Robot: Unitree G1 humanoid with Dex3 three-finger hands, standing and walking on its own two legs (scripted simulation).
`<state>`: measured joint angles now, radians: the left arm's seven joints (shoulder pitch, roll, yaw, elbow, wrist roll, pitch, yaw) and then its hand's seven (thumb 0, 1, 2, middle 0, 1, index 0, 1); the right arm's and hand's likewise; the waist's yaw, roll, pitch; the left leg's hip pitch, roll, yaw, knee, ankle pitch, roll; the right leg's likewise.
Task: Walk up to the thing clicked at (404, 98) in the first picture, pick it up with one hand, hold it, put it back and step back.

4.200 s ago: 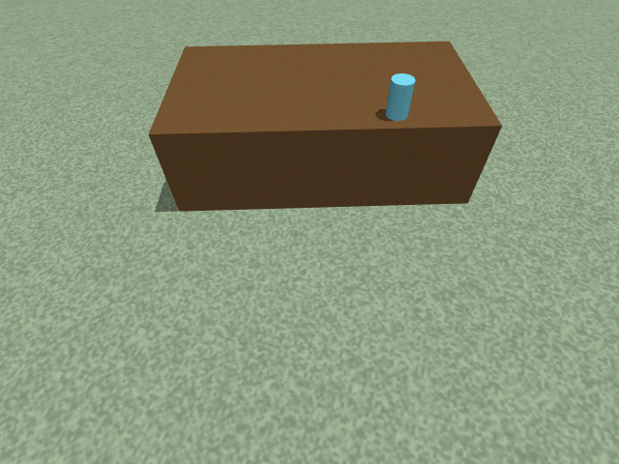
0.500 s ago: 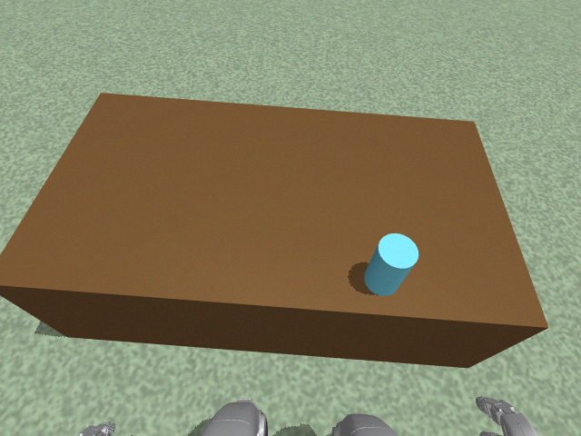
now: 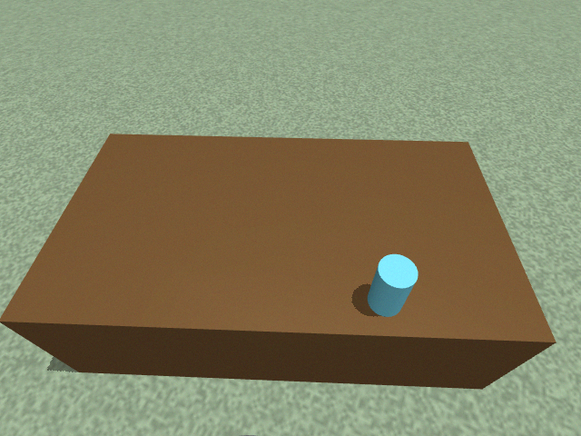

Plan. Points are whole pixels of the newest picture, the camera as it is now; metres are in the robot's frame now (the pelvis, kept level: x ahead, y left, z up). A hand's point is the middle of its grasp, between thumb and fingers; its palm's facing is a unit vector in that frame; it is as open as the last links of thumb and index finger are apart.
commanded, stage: walk up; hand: right
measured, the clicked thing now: (390, 286) +0.47 -0.21 -0.28
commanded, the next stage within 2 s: stand in 1.14 s
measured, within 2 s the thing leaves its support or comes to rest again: neither
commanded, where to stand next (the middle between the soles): +0.06 +0.00 m, yaw -1 degrees
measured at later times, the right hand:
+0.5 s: hand out of the picture +0.11 -0.26 -0.14, palm faces +0.02 +0.95 -0.33, open 7.4 cm
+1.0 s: hand out of the picture +0.11 -0.25 -0.15, palm faces +0.00 +0.95 -0.32, open 7.4 cm
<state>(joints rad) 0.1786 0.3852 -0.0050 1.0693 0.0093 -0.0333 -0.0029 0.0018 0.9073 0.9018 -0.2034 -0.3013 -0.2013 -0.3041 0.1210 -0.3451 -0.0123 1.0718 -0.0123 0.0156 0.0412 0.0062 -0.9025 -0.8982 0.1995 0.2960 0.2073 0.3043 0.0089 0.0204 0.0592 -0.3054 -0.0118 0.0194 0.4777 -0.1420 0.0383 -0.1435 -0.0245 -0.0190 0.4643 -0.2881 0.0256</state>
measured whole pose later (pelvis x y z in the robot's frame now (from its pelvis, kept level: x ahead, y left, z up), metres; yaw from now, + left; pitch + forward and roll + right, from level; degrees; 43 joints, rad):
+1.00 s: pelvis +0.02 +0.00 +0.01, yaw +0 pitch -2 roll -1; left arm 0.11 0.36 0.00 1.14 0.02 -0.02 0.00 0.00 0.91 0.90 -0.20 -0.30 -0.20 -0.30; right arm 0.08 -0.34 -0.03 1.14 -0.01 0.01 0.02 0.01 -0.90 -0.90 0.20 0.30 0.21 0.30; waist 0.00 0.01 0.05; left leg -0.21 -0.02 0.02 0.36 -0.12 0.03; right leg -0.04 -0.03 -0.02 0.32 -0.25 0.03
